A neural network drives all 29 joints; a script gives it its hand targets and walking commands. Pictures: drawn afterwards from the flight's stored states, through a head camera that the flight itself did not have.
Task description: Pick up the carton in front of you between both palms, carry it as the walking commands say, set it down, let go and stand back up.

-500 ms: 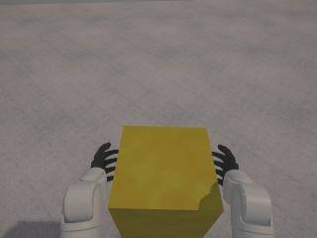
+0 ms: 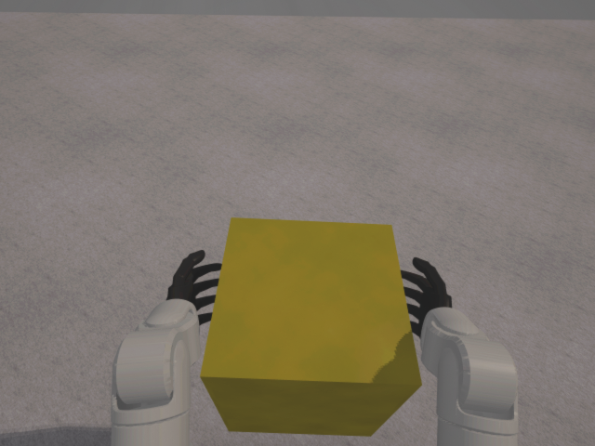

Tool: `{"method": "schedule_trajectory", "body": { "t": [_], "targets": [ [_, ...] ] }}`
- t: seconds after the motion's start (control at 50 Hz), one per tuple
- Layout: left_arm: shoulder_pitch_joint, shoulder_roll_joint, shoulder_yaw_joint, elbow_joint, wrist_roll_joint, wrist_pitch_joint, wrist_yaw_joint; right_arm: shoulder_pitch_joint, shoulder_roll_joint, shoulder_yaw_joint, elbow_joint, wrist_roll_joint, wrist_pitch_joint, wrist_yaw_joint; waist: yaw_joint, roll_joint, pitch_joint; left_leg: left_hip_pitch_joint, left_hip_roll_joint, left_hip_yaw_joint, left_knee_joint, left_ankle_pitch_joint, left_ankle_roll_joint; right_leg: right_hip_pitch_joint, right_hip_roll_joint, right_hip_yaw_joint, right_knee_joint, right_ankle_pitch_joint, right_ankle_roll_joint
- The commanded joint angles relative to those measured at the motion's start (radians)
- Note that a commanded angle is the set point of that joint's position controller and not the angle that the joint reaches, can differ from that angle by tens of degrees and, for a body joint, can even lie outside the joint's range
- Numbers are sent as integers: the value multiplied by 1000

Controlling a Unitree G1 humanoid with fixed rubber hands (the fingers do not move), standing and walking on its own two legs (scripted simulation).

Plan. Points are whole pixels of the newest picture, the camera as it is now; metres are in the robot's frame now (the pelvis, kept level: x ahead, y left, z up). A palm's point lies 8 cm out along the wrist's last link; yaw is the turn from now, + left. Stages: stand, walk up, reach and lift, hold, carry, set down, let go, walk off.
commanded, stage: carry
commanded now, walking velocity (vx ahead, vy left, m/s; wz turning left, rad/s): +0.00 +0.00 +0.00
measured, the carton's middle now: (305, 334) +0.29 +0.00 -0.01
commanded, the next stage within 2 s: none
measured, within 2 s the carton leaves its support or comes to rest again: neither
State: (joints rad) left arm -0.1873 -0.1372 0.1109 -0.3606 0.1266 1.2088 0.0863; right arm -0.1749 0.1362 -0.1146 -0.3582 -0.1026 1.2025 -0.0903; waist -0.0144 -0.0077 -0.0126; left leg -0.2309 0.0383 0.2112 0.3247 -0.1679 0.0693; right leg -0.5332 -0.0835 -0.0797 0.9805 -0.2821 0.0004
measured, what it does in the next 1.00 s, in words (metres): walks ahead: right foot, then left foot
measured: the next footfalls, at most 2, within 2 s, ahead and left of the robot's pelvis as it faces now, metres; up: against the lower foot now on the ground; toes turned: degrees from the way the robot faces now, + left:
right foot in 0.20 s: +0.30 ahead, -0.12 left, +0.00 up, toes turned +22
left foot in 0.38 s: +0.17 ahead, +0.09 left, +0.00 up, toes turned +13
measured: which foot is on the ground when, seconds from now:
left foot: down 0.00-0.24, up 0.26-0.36, down 0.38-1.00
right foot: up 0.00-0.18, down 0.20-1.00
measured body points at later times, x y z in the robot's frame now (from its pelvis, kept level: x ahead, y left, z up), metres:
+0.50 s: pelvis +0.23 -0.02 -0.01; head +0.24 -0.02 +0.44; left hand +0.51 +0.15 +0.06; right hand +0.52 -0.16 +0.06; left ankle +0.13 +0.09 -0.75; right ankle +0.26 -0.11 -0.75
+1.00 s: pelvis +0.26 +0.00 -0.01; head +0.25 +0.01 +0.44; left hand +0.53 +0.18 +0.05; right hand +0.55 -0.13 +0.05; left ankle +0.13 +0.09 -0.74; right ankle +0.26 -0.11 -0.75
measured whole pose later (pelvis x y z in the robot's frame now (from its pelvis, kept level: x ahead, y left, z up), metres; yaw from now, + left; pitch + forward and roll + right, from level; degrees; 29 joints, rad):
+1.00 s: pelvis +0.26 +0.00 -0.01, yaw +4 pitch +4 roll -1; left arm -0.16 -0.13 0.11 -0.20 0.15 1.12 0.07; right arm -0.16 0.13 -0.11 -0.21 -0.15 1.13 -0.06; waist 0.00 0.01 -0.11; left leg -0.11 0.06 0.17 0.49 -0.39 -0.01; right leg -0.31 -0.07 -0.19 0.54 -0.24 0.00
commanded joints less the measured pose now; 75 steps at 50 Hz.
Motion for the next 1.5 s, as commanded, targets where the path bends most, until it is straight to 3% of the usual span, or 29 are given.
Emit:
{"method": "schedule_trajectory", "body": {
  "t": [0.0, 0.08, 0.12, 0.16, 0.18, 0.2, 0.22, 0.24, 0.28, 0.3, 0.36, 0.38, 0.42, 0.52, 0.72, 0.84, 1.06, 1.12, 1.2, 1.32, 1.4, 1.48],
  "targets": [
    [-425, -933, -746, -81, -410, -22, -232, -446, 918, 715, -101, 429, -6, 274, 10, 153, -321, 304, 221, -106, -62, 597, 50, -21, 12, -41, -175, 63, 20],
    [-403, -897, -745, -84, -411, -1, -228, -377, 875, 688, -74, 394, 9, 270, 3, 191, -291, 316, 182, -22, -24, 725, 19, 50, 58, -103, -400, 235, 23],
    [-403, -889, -744, -72, -423, 11, -238, -362, 871, 680, -51, 376, 14, 267, -2, 184, -284, 318, 170, -7, 24, 673, 3, 118, 72, -128, -483, 316, 21],
    [-400, -889, -738, -52, -425, 18, -252, -372, 869, 681, -30, 364, 17, 266, 14, 129, -270, 255, 142, 27, 149, 584, -38, 285, 82, -160, -659, 477, 20],
    [-402, -884, -731, -38, -421, 21, -258, -378, 865, 685, -21, 360, 18, 266, 18, 99, -280, 184, 125, 20, 210, 496, -70, 411, 45, -130, -692, 576, 19],
    [-410, -872, -721, -26, -418, 24, -264, -387, 861, 687, -14, 359, 19, 265, 16, 4, -332, 63, 95, 2, 324, 247, -105, 577, -108, 11, -583, 969, -7],
    [-390, -879, -710, 22, -410, 21, -269, -405, 868, 703, -13, 367, 27, 263, 27, -126, -429, -88, 56, -72, 423, -100, -123, 787, -264, 157, -495, 1240, -137],
    [-354, -900, -704, 50, -412, 9, -271, -415, 874, 712, -22, 376, 27, 265, 35, -198, -464, -146, 17, -114, 481, -385, -120, 803, -306, 235, -544, 1220, -208],
    [-381, -956, -703, 36, -418, -12, -272, -465, 926, 739, -37, 398, 10, 270, 23, -148, -454, -124, 41, -170, 329, -452, -88, 739, -270, 187, -606, 941, -186],
    [-401, -978, -702, 20, -420, -20, -271, -493, 950, 746, -51, 409, 0, 270, 22, -144, -441, -69, 40, -158, 214, -425, -82, 679, -240, 147, -624, 831, -152],
    [-413, -988, -710, -25, -424, -36, -268, -493, 978, 762, -79, 420, -19, 265, 21, -115, -468, 105, 42, -117, 24, -61, -91, 579, -157, 38, -605, 557, -83],
    [-427, -980, -715, -43, -425, -38, -268, -486, 985, 764, -80, 418, -24, 263, 17, -76, -460, 85, 87, -143, 20, -1, -92, 586, -132, -3, -581, 535, -65],
    [-433, -964, -721, -56, -431, -36, -264, -491, 956, 754, -91, 413, -17, 260, 21, -5, -435, 114, 130, -151, 119, 218, -93, 531, -101, -11, -520, 609, -49],
    [-370, -890, -706, -12, -404, 0, -250, -396, 881, 717, -23, 392, 14, 259, 15, 29, -418, 114, 117, -142, 189, 461, -100, 479, -90, -21, -416, 813, -56],
    [-457, -915, -729, -2, -429, 1, -261, -463, 909, 709, -2, 394, 9, 264, 15, 51, -347, 176, 124, -117, 173, 632, -97, 378, -43, -60, -425, 625, -21],
    [-431, -919, -741, 55, -407, -27, -267, -434, 910, 717, 50, 367, -20, 266, 14, 33, -358, 165, 117, -103, 170, 576, -97, 416, -57, -52, -419, 696, -30],
    [-397, -893, -706, 139, -324, -190, -268, -414, 884, 690, 140, 294, -181, 277, 15, 41, -352, 169, 136, -92, 173, 547, -76, 393, -68, -43, -406, 599, -30],
    [-378, -864, -676, 171, -292, -238, -267, -395, 860, 665, 172, 263, -230, 274, 14, 42, -358, 160, 138, -92, 177, 494, -67, 382, -75, -36, -395, 546, -33],
    [-396, -832, -630, 218, -250, -315, -267, -408, 835, 623, 213, 217, -306, 268, 14, 23, -335, 115, 129, -88, 162, 322, -61, 382, -84, -27, -421, 499, -32],
    [-436, -800, -495, 384, -147, -443, -268, -451, 806, 502, 371, 121, -432, 264, 15, 7, -297, 69, 124, -103, 119, 129, -55, 364, -92, -11, -466, 393, -26],
    [-501, -829, -412, 519, -92, -531, -279, -518, 836, 424, 502, 71, -522, 275, 15, 9, -280, 43, 124, -114, 95, 53, -49, 356, -90, -7, -489, 329, -23],
    [-546, -890, -401, 578, -81, -578, -294, -563, 898, 413, 563, 60, -570, 291, 14, 11, -293, 37, 123, -120, 92, 30, -44, 362, -89, -6, -498, 314, -22]
  ]
}}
